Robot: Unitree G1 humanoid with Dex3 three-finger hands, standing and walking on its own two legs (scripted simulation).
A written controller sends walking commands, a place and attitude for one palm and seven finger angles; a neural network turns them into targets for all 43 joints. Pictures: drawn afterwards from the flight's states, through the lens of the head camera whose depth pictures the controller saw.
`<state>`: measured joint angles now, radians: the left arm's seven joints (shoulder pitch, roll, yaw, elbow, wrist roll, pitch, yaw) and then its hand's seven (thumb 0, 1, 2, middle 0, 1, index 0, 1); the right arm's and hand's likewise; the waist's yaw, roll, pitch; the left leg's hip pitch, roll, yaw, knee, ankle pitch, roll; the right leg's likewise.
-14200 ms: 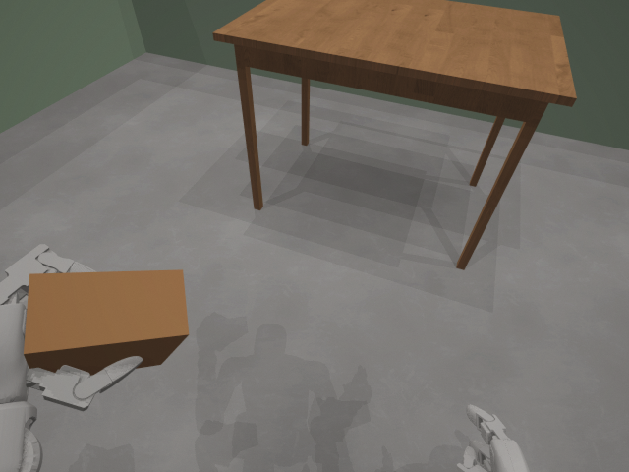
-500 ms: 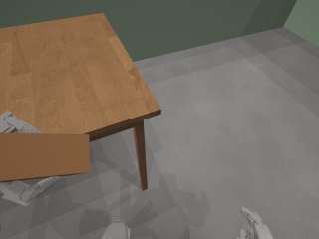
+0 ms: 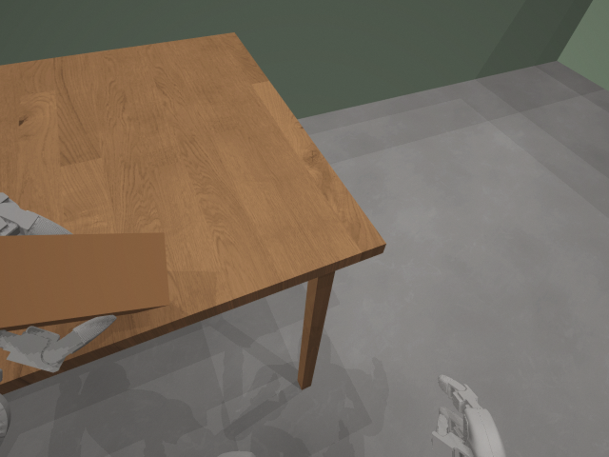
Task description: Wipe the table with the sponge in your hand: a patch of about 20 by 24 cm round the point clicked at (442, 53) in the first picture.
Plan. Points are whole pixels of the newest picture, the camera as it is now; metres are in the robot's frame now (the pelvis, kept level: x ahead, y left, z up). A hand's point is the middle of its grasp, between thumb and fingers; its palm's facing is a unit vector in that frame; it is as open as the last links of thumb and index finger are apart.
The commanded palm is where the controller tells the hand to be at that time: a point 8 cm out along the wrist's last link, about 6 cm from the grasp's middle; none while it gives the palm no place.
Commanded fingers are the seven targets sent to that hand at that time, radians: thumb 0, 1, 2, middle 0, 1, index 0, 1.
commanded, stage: come to a stop and stand still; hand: left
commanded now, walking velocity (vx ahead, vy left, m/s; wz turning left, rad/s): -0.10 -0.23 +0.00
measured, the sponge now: (102, 282) +0.23 +0.22 +0.17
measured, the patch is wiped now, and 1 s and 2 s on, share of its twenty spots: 0.00 0.00 0.00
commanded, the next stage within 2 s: look again from close up in 1.36 s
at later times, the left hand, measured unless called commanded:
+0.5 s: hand (60, 265) +0.24 +0.25 +0.18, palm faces +0.38 -0.86 -0.34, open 10.1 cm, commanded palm +0.19 +0.29 +0.20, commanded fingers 0.00 0.10 1.30 -1.20 -1.60 -1.20 -1.60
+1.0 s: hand (15, 258) +0.25 +0.30 +0.17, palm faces +0.41 -0.83 -0.38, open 10.1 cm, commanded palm +0.18 +0.32 +0.20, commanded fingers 0.00 0.10 1.30 -1.20 -1.60 -1.20 -1.60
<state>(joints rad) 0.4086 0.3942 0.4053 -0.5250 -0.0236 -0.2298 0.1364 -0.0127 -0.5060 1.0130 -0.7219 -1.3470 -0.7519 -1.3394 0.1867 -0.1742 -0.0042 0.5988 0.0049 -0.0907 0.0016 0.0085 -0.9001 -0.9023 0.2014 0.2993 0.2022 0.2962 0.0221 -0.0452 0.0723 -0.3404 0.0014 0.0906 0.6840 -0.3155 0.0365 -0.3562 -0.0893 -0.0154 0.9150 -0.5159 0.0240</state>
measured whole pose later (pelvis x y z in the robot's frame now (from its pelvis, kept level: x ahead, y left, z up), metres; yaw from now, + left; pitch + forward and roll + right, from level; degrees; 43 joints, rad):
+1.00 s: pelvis +0.03 +0.03 +0.02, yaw +2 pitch +2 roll -1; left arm 0.38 0.46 0.35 -0.41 -0.09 -0.27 0.13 -0.01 -0.51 1.02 -0.72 -1.35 -0.75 -1.34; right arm 0.24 -0.26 0.02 0.61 0.01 -0.17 0.02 0.01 -0.90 -0.90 0.20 0.30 0.20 0.30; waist 0.04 -0.04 0.06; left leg -0.29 -0.05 0.01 0.55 -0.29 0.07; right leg -0.28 0.01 -0.12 0.51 -0.27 -0.03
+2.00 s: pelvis +0.00 +0.04 +0.01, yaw +2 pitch +0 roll +0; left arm 0.19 0.52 0.44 -0.35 -0.05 0.08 -0.05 -0.01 -0.50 1.02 -0.72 -1.35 -0.75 -1.34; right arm 0.16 -0.24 0.05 0.60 0.01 -0.05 0.02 0.01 -0.90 -0.90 0.20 0.30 0.20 0.30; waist 0.05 0.02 0.01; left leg -0.28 -0.09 0.05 0.53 -0.25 0.08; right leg -0.28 0.02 0.00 0.57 -0.28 -0.02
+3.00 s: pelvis +0.02 +0.02 +0.02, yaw +2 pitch +0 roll +0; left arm 0.23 0.71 0.25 -0.52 0.38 0.37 -0.01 -0.01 -0.50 1.02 -0.72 -1.35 -0.75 -1.34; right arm 0.09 -0.26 0.03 0.59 0.06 0.06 -0.11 0.01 -0.90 -0.90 0.20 0.30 0.20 0.30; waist 0.11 0.10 -0.02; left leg -0.26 -0.05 0.02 0.55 -0.28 0.05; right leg -0.24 0.06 -0.02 0.54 -0.30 -0.06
